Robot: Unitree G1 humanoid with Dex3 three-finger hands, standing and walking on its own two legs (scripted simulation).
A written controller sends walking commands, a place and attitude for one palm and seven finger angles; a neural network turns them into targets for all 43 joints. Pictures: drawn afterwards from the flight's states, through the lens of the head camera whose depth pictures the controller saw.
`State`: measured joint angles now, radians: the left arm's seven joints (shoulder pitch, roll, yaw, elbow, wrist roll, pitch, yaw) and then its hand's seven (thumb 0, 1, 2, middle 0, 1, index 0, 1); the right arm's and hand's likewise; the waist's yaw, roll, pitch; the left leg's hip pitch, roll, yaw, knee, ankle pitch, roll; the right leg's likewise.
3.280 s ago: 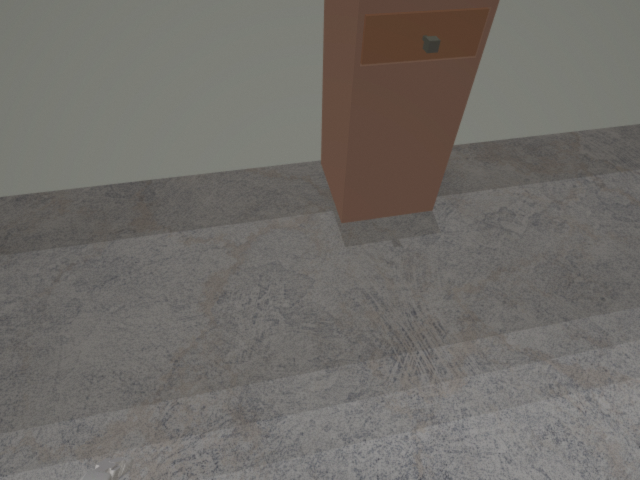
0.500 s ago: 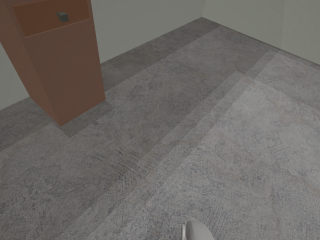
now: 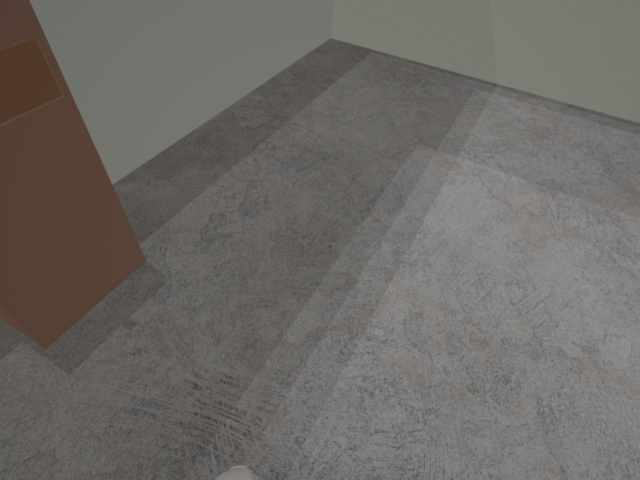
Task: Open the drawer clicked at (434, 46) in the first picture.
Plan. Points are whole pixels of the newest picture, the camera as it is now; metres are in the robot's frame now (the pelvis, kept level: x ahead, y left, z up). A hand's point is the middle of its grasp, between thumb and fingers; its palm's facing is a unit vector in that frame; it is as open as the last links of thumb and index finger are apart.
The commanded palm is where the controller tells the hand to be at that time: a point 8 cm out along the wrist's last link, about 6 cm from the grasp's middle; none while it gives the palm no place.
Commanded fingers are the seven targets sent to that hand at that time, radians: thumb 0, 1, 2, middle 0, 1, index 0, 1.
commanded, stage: walk to a spot facing it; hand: left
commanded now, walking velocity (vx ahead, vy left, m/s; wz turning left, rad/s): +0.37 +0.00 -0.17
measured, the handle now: out of the picture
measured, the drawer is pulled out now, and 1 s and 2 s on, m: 0.00 0.00 0.00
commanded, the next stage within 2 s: turn to face it in 1.06 s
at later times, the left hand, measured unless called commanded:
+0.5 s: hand (224, 373) +0.32 +0.17 -0.17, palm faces -0.18 -0.97 -0.16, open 7.3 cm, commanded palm none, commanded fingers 0.00 0.90 0.90 -0.20 -0.30 -0.20 -0.30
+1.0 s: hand (277, 320) +0.42 +0.09 -0.17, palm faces -0.05 -0.99 -0.14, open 7.3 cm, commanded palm none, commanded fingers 0.00 0.90 0.90 -0.20 -0.30 -0.20 -0.30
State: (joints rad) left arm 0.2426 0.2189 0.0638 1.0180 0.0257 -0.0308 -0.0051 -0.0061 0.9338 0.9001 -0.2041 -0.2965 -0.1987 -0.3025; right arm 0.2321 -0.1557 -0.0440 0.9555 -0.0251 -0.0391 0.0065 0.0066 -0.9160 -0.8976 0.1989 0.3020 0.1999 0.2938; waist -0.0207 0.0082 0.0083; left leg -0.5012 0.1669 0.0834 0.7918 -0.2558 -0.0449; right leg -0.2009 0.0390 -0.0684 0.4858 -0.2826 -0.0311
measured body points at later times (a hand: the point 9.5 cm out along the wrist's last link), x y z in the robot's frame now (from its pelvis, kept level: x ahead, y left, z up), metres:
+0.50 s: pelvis +0.22 +0.01 +0.00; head +0.26 +0.00 +0.45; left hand +0.33 +0.22 -0.16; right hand +0.07 -0.18 -0.14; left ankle +0.11 +0.13 -0.73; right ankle +0.32 -0.13 -0.70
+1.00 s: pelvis +0.44 -0.06 +0.01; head +0.44 -0.06 +0.46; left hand +0.42 +0.14 -0.15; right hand +0.48 -0.31 -0.14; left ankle +0.59 +0.07 -0.68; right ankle +0.35 -0.12 -0.73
